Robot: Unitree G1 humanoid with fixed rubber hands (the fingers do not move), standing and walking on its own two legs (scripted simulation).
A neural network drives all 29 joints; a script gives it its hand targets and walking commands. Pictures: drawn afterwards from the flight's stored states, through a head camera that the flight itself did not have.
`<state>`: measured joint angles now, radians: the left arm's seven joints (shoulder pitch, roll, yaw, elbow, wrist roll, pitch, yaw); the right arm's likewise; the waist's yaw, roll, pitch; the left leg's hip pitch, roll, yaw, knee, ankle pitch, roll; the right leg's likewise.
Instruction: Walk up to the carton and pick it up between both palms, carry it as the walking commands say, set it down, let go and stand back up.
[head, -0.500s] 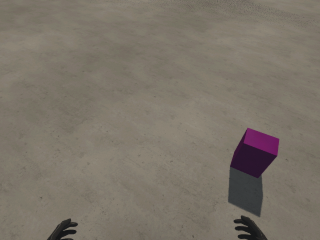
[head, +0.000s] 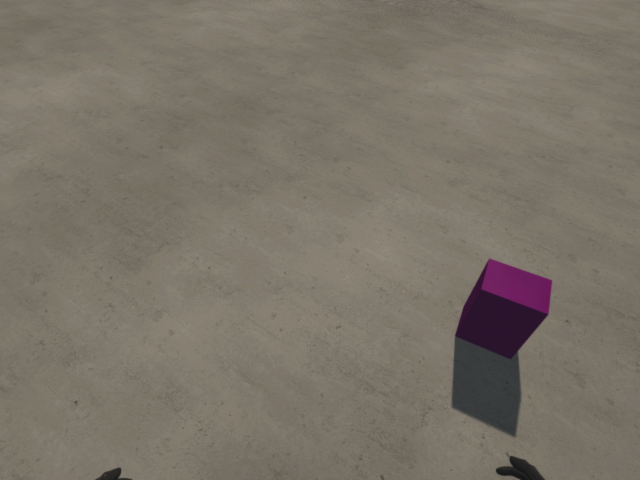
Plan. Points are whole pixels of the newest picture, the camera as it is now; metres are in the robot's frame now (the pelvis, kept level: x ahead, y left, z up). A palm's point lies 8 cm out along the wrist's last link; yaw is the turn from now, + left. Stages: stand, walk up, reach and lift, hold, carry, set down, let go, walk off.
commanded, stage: stand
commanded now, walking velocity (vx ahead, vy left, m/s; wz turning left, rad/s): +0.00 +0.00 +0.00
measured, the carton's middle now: (500, 310) +0.77 -0.63 -0.61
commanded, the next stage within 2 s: walk up in 1.12 s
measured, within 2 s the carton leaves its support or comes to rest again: neither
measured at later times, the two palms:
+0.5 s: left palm out of the picture +0.11 +0.29 -0.08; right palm out of the picture +0.10 -0.29 -0.09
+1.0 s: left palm out of the picture +0.09 +0.29 -0.08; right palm out of the picture +0.08 -0.30 -0.09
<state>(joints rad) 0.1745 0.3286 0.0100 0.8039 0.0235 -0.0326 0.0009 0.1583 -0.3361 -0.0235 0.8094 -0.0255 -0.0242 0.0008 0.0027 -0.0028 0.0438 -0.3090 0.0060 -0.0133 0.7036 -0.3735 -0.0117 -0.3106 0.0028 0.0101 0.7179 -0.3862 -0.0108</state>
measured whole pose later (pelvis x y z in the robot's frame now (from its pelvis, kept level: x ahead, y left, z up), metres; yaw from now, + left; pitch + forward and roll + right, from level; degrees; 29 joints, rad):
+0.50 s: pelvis +0.00 +0.00 +0.02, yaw +0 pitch -3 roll +0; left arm 0.12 0.34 0.01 0.97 0.02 -0.03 0.00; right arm 0.12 -0.34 -0.02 0.97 -0.01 -0.03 0.00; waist -0.01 0.01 0.06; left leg -0.18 0.01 -0.01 0.50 -0.27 -0.01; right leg -0.18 0.01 0.01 0.51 -0.28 -0.01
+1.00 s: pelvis -0.01 +0.00 +0.03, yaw -1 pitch -3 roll +0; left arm 0.11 0.34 0.00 1.05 0.01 -0.03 0.00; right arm 0.10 -0.35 0.00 1.07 -0.01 -0.02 0.00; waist 0.00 0.01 0.05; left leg -0.12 0.02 -0.01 0.37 -0.19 -0.02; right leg -0.13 0.01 0.02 0.39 -0.20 -0.01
